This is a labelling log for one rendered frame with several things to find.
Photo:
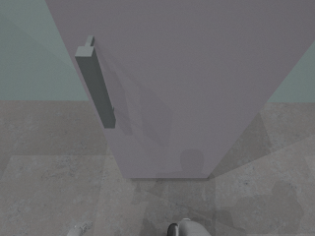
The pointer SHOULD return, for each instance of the right robot foot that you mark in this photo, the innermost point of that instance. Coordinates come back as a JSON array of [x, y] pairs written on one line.
[[171, 229]]

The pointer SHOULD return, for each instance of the handle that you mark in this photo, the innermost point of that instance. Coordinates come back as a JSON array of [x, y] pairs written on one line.
[[89, 66]]

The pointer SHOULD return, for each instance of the left robot hand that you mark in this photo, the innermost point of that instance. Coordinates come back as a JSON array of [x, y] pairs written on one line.
[[80, 229]]

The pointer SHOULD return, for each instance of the fridge door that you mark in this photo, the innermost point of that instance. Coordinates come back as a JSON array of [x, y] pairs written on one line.
[[185, 77]]

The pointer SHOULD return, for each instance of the robot right thigh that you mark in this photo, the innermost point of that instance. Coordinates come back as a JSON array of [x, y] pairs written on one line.
[[190, 228]]

